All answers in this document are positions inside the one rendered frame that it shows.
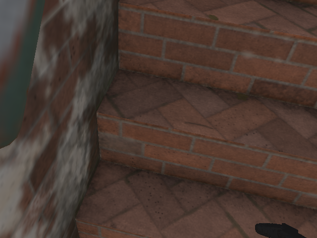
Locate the right robot hand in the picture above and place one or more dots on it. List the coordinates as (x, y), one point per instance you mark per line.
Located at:
(273, 230)

